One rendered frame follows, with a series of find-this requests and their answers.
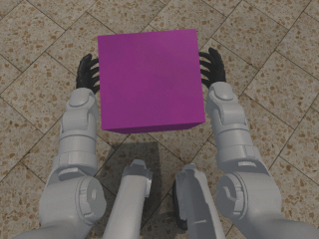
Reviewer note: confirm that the right robot hand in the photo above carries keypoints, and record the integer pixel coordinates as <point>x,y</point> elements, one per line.
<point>216,71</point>

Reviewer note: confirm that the right robot forearm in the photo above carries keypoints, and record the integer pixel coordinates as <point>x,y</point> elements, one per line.
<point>235,149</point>

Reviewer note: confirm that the left robot forearm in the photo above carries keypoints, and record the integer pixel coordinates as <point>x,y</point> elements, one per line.
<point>76,155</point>

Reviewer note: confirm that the robot right upper arm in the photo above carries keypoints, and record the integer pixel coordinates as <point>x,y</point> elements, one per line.
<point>252,201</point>

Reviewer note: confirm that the robot right shin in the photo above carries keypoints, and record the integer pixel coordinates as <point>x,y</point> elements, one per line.
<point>182,214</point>

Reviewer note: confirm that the carton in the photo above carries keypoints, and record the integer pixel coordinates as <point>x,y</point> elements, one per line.
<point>150,81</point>

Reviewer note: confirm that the robot right foot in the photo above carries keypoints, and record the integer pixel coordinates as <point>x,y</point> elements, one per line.
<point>181,223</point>

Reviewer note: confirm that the left robot hand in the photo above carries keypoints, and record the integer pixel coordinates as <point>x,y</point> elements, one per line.
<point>84,74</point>

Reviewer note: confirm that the robot left upper arm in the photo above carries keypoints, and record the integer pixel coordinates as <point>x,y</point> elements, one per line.
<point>68,209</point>

